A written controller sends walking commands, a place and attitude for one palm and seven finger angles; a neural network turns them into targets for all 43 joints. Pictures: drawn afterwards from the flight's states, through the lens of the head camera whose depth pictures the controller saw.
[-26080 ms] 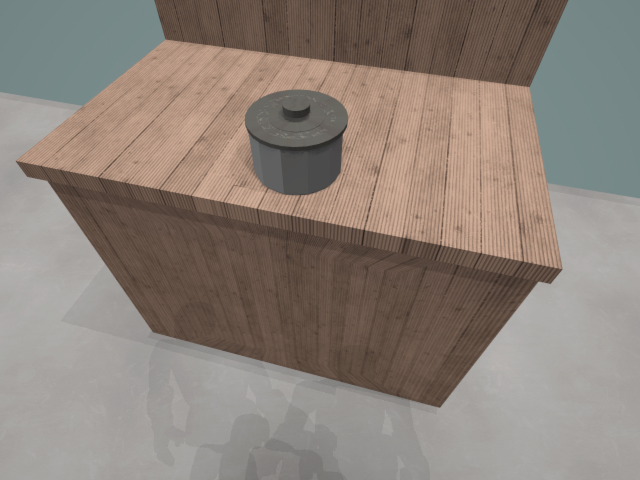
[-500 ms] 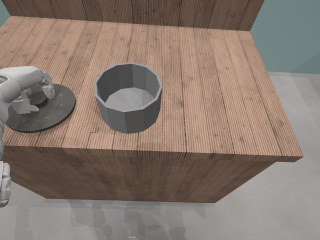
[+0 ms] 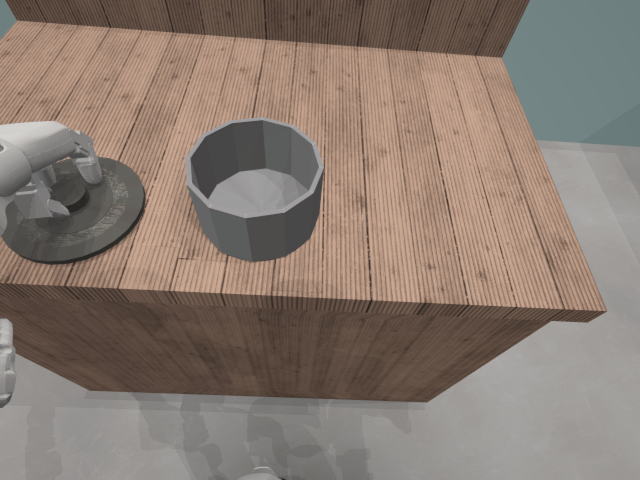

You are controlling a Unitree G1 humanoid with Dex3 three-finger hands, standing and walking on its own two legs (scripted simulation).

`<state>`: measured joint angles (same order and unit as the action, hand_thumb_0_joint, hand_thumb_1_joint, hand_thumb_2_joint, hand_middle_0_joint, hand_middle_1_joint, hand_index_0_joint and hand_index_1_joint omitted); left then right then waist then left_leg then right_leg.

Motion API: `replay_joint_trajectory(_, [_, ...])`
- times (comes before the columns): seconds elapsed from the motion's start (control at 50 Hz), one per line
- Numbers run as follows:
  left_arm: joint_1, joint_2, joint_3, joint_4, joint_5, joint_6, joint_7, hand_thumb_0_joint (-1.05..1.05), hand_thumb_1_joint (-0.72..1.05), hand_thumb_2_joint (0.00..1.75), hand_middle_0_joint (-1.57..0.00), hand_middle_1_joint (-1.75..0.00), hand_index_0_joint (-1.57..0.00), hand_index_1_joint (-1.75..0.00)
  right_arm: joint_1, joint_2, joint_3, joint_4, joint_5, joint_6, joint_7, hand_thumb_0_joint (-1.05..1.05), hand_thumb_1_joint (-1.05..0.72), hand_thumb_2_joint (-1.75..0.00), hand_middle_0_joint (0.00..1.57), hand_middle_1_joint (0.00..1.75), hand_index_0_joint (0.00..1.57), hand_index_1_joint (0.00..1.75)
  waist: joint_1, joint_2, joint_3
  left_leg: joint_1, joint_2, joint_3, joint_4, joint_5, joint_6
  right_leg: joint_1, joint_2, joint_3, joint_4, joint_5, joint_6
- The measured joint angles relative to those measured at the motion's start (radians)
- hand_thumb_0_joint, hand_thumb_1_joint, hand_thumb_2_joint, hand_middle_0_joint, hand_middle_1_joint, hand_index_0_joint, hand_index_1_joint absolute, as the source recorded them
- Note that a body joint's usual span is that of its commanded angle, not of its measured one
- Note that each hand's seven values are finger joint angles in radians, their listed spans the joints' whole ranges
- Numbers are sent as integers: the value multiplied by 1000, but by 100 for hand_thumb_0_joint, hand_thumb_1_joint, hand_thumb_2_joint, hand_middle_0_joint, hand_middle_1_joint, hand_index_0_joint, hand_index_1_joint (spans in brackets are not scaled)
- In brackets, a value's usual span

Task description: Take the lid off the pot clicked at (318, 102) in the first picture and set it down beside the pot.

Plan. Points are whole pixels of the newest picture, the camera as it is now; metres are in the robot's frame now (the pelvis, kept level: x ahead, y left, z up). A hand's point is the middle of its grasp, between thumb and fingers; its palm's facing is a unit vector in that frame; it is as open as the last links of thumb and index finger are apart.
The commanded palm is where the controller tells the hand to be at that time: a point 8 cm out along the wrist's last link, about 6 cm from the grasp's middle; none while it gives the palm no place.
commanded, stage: open the fingers wide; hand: left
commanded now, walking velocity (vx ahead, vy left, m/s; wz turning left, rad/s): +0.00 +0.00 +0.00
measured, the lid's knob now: (68, 196) +0.46 +0.32 +0.05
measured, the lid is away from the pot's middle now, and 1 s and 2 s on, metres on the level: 0.25 0.25 0.25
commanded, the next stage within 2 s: raise the empty hand in 0.50 s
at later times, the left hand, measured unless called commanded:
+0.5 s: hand (45, 189) +0.44 +0.32 +0.09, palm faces -0.42 -0.09 -0.90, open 10.9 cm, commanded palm +0.46 +0.31 +0.15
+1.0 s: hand (30, 160) +0.45 +0.32 +0.13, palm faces -0.38 -0.05 -0.93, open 11.0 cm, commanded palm +0.46 +0.32 +0.20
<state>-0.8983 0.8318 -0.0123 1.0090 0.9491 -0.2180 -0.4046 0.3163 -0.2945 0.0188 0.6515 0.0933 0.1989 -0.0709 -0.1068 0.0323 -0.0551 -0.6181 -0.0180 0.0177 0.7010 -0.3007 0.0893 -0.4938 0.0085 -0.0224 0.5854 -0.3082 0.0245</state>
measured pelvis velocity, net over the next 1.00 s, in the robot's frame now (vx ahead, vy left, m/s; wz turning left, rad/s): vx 0.00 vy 0.01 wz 0.01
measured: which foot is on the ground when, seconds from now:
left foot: down 0.00-1.00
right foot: down 0.00-1.00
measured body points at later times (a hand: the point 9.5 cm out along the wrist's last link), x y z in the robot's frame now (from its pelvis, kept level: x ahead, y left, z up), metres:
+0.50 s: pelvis +0.00 +0.00 +0.00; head +0.07 +0.02 +0.44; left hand +0.46 +0.32 +0.15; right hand +0.05 -0.27 -0.12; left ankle +0.02 +0.06 -0.72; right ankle -0.02 -0.15 -0.72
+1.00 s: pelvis +0.00 +0.01 +0.01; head +0.07 +0.02 +0.45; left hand +0.47 +0.32 +0.18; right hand +0.05 -0.27 -0.11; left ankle +0.02 +0.06 -0.72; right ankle -0.02 -0.15 -0.72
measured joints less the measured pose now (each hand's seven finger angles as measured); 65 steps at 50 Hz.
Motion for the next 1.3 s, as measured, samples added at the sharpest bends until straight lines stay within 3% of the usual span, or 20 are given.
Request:
replay_joint_trajectory(0.18, [23, -5, 29, -38, -2, -8, 8, 1, 13, 71, -48, -90, -47, -90, 2, 3, -9, -8, -4, 24, 16, 1, -91, -89, 20, 30, 21, 30, -1, 8, -2, -2, 0, 4, -2, 0, 2, -2, 0, 4, -3, 2, -3])
replay_joint_trajectory(0.4, [31, -26, 16, -53, -2, -4, 17, 0, 2, 66, -38, -86, -38, -86, -9, 13, -7, -19, -4, 35, 23, 1, -91, -89, 20, 30, 21, 30, 9, 12, -5, 8, -6, 4, -12, 7, 5, 6, -5, 4, -10, 6, -5])
replay_joint_trajectory(0.82, [-12, -24, -13, -59, -10, 19, 17, 0, -3, 71, -38, -81, -39, -81, -7, 3, -5, -15, 0, 16, 16, 1, -91, -89, 20, 30, 21, 30, 11, 5, -2, 33, -13, 0, -28, 13, 9, 35, -10, 1, -29, 11, -10])
replay_joint_trajectory(1.3, [-76, -21, -38, -123, -25, 83, -52, 0, -3, 71, -39, -81, -39, -81, -30, 12, -2, -34, 0, 31, 43, 1, -91, -89, 20, 30, 21, 30, 18, 16, 11, 101, -32, -2, -100, 42, 17, 104, -26, 0, -97, 36, -8])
